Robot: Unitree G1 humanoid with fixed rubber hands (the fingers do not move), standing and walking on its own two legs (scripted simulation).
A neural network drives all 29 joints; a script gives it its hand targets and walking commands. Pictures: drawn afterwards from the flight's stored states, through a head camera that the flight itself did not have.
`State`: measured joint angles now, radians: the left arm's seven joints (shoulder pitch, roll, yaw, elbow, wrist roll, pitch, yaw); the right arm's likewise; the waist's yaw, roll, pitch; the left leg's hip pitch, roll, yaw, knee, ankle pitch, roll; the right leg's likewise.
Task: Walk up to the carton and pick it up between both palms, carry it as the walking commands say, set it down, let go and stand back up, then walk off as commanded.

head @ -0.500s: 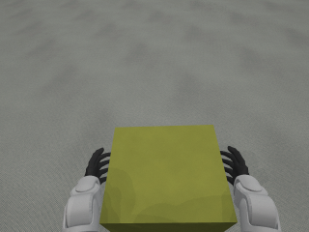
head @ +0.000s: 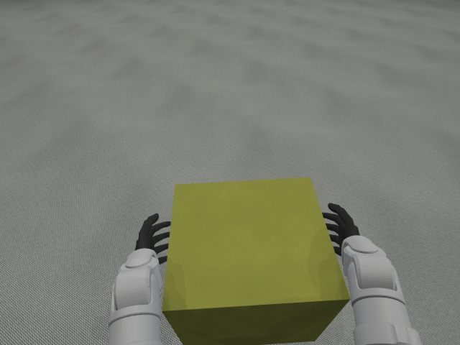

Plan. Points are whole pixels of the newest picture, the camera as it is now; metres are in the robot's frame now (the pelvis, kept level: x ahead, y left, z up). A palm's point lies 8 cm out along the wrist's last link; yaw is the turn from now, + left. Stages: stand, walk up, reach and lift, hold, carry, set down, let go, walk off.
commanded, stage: hold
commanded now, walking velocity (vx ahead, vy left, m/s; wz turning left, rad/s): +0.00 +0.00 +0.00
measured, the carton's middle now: (246, 265) +0.32 +0.03 -0.05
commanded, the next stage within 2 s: set down in 0.30 s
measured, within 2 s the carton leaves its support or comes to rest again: neither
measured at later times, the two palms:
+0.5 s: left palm (163, 253) +0.28 +0.18 +0.03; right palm (353, 245) +0.34 -0.17 +0.02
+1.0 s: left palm (166, 265) +0.29 +0.19 -0.04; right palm (337, 256) +0.36 -0.16 -0.04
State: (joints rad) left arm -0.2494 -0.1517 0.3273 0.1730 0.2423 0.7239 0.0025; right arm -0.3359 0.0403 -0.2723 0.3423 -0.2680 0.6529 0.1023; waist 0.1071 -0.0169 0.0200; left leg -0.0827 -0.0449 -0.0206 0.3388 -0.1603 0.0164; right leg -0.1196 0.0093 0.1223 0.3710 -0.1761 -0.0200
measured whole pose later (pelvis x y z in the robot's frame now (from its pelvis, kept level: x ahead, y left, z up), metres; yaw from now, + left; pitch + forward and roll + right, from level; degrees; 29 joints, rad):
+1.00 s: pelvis +0.02 -0.04 -0.01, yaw +4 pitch +9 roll +0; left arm -0.31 -0.14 0.44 0.38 0.30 0.43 -0.06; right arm -0.36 0.11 -0.36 0.50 -0.29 0.39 0.05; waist 0.07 0.00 -0.01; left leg -0.44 -0.03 -0.11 0.50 -0.22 -0.02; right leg -0.45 0.06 0.08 0.51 -0.22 -0.02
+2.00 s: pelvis -0.02 -0.05 -0.14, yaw +4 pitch +44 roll +2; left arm -0.65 -0.10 0.54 0.42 0.21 0.34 -0.02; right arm -0.78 -0.01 -0.38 0.59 -0.24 0.34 0.04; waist 0.07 -0.02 -0.24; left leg -1.55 -0.05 -0.08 1.18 -0.39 -0.05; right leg -1.58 0.10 0.07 1.20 -0.38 -0.02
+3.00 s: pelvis -0.07 -0.05 -0.30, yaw +6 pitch +50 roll +4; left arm -1.07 0.02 0.59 0.60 0.13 0.35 0.07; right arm -1.25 -0.22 -0.31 0.86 -0.18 0.36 -0.02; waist 0.07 0.00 -0.11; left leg -2.12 -0.08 -0.04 1.73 -0.49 -0.07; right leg -2.16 0.11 0.07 1.77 -0.47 0.00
